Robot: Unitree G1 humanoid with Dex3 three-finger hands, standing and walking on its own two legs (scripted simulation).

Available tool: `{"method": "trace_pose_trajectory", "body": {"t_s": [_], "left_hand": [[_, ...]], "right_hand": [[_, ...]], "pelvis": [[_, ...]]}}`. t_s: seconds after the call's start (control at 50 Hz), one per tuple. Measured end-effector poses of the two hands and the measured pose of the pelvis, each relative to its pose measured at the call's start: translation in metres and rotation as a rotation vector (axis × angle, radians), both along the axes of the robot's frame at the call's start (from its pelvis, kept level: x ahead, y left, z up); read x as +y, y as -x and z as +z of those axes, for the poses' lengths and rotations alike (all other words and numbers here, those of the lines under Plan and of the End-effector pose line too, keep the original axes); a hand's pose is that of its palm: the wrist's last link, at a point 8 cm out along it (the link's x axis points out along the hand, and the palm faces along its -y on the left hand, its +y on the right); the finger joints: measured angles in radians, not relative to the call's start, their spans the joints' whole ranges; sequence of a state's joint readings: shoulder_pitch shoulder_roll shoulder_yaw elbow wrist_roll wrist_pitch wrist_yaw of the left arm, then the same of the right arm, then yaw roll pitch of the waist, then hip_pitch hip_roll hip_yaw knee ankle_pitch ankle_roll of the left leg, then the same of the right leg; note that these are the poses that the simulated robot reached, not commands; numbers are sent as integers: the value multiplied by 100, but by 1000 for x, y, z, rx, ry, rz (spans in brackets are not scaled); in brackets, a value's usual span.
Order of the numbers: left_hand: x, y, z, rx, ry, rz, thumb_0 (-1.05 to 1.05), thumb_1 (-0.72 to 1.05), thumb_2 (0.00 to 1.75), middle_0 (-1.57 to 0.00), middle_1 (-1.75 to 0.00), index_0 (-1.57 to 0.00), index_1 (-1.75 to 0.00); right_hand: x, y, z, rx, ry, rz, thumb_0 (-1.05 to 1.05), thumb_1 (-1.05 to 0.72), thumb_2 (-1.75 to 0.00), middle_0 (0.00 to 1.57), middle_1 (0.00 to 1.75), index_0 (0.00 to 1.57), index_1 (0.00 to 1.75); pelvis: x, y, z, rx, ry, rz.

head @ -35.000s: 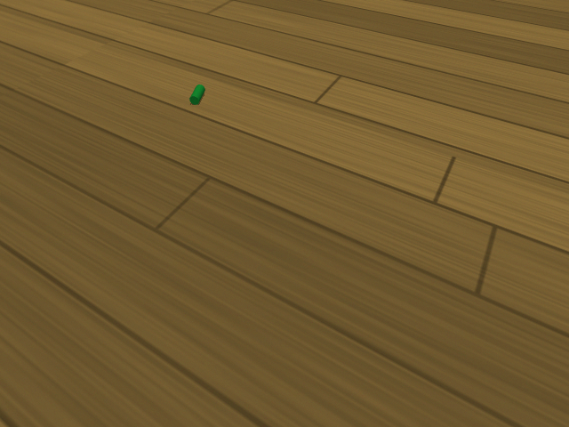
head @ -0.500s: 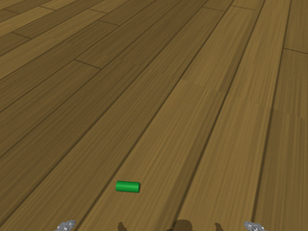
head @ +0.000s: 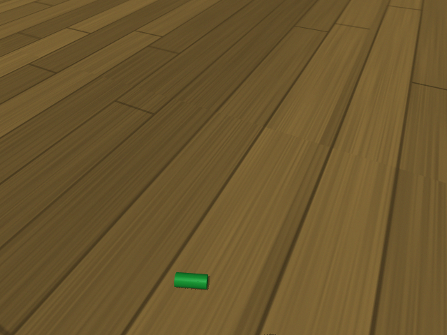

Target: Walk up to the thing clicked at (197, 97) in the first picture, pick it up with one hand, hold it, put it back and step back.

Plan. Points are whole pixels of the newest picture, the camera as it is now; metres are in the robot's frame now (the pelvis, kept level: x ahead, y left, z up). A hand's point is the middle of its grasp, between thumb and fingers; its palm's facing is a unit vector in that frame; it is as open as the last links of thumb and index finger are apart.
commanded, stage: stand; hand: left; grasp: from above
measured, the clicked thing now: (191, 280) +0.49 +0.18 -0.75
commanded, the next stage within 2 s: step back in 1.72 s
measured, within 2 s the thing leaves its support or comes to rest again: neither
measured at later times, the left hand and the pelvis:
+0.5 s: hand out of the picture +0.07 +0.23 -0.16, palm faces +0.03 -0.94 -0.33, open 7.4 cm; pelvis +0.01 -0.01 +0.00, yaw +0 degrees
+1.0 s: hand out of the picture +0.09 +0.23 -0.16, palm faces +0.03 -0.94 -0.34, open 7.4 cm; pelvis +0.02 -0.01 +0.00, yaw +0 degrees
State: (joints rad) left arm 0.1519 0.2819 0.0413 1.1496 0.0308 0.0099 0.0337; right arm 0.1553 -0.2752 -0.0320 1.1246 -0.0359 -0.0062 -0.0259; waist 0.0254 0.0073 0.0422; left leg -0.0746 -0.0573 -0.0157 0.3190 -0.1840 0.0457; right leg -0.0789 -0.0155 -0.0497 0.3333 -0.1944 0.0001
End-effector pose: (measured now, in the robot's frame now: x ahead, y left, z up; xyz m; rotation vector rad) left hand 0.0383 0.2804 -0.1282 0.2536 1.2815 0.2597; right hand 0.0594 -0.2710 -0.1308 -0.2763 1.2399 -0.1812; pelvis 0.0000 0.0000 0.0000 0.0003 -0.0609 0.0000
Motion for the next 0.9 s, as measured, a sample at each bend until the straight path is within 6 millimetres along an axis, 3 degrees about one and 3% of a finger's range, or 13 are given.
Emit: {"method": "trace_pose_trajectory", "body": {"t_s": [0.28,0.9], "left_hand": [[2,-10,3,-4,-7,-13,0,91,90,-20,-30,-21,-30],[-6,-39,6,-31,-5,-32,0,91,90,-20,-30,-21,-30]], "right_hand": [[-9,3,1,19,11,1,0,-91,-90,21,30,21,30],[-26,-23,7,1,26,18,0,-91,-90,21,30,21,30]], "pelvis": [[-2,-1,1,8,-2,2],[-13,-14,2,24,1,6]]}}
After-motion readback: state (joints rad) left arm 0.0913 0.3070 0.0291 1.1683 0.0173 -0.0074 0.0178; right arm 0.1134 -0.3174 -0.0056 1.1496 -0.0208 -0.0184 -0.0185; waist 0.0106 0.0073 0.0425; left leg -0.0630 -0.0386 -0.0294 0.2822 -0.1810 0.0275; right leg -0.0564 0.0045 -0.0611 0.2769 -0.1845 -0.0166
